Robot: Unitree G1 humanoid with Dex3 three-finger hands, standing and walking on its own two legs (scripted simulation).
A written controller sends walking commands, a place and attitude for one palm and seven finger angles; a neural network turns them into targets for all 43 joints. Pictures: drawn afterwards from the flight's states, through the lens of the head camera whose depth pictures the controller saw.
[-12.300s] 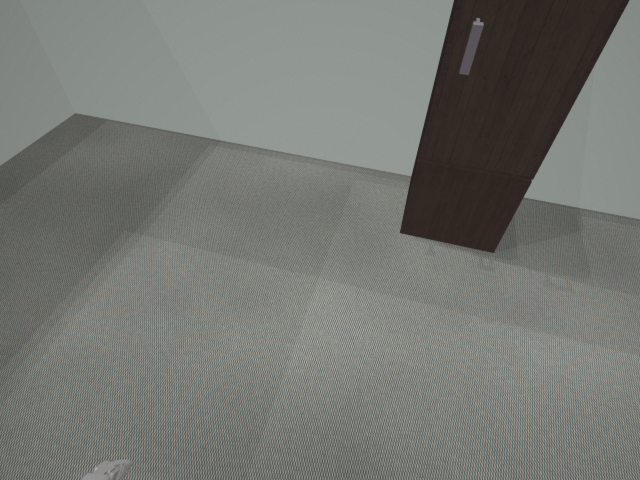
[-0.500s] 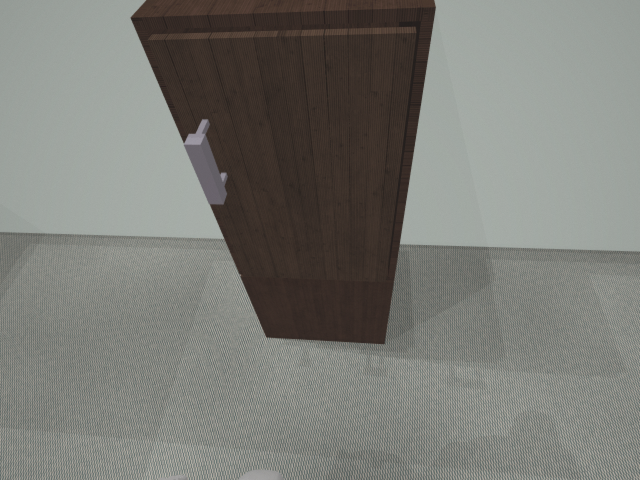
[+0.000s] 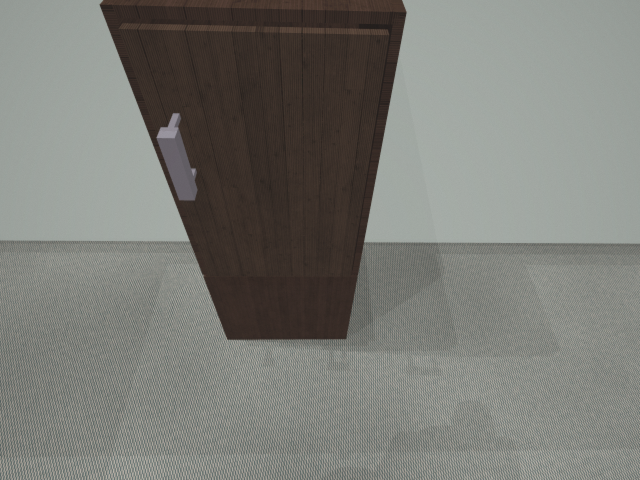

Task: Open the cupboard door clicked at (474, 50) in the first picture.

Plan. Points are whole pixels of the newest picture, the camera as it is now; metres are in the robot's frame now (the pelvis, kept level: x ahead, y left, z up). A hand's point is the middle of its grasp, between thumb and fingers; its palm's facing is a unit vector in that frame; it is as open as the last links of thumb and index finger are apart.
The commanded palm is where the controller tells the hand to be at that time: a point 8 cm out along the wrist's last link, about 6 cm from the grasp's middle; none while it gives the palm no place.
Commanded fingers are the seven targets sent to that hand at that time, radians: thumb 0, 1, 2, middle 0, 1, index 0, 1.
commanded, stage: look again from close up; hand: left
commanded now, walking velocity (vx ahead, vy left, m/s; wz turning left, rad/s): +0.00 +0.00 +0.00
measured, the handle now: (181, 157) +0.58 +0.24 +0.05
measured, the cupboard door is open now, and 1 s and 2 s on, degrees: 0 0 0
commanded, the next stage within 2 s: raise the hand with hooked fingers in 0.54 s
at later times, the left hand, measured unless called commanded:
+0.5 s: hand out of the picture +0.06 +0.14 -0.18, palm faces +0.07 -0.97 -0.21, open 7.2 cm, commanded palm none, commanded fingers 0.00 0.90 0.90 -0.20 -0.30 -0.20 -0.30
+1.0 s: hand (220, 407) +0.21 +0.12 -0.01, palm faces -0.06 -1.00 +0.02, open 8.2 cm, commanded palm +0.14 +0.21 -0.04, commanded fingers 0.00 0.46 0.71 -0.23 -0.58 -0.23 -0.58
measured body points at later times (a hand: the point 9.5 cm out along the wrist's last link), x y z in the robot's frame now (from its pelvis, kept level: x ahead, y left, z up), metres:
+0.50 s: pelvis +0.03 -0.03 -0.01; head +0.00 -0.03 +0.44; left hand +0.05 +0.20 -0.16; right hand +0.11 -0.25 -0.15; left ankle +0.02 +0.06 -0.74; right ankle +0.00 -0.11 -0.74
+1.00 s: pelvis -0.04 -0.03 -0.06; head -0.01 -0.01 +0.39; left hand +0.21 +0.18 -0.01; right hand +0.15 -0.27 -0.12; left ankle +0.02 +0.06 -0.74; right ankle +0.00 -0.11 -0.74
